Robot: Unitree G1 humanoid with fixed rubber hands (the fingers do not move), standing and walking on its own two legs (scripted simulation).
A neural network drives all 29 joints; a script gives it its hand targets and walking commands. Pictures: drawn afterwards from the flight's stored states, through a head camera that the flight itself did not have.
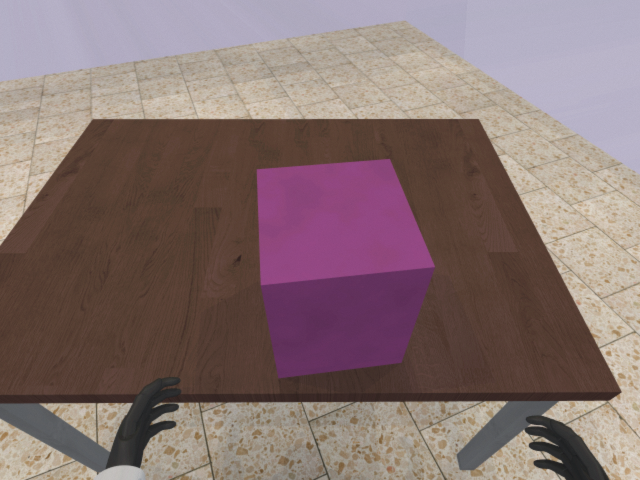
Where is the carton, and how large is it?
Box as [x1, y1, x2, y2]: [257, 159, 434, 377]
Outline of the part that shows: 389,159 257,169 261,289 278,377 401,362 431,277 434,265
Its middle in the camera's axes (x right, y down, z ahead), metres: +0.02 +0.05 +0.60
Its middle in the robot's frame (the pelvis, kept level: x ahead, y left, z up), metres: +0.44 +0.01 -0.01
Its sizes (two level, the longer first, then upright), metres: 0.210 0.200 0.250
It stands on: a table, 0.65 m high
